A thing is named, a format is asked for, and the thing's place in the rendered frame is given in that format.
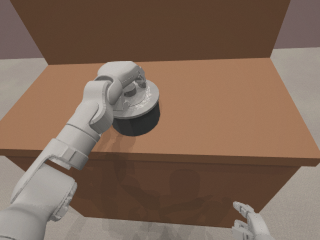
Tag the right robot hand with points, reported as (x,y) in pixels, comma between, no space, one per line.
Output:
(255,223)

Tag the pot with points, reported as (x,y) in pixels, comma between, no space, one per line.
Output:
(139,125)

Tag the left robot upper arm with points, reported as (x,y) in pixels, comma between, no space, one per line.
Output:
(45,197)

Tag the lid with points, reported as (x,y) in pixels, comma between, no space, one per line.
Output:
(141,103)

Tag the table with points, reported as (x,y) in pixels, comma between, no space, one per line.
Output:
(228,129)

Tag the knob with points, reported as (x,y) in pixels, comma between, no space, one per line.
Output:
(130,90)

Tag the robot left forearm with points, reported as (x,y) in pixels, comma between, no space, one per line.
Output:
(91,119)

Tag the left robot hand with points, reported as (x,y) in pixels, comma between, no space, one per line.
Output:
(126,72)

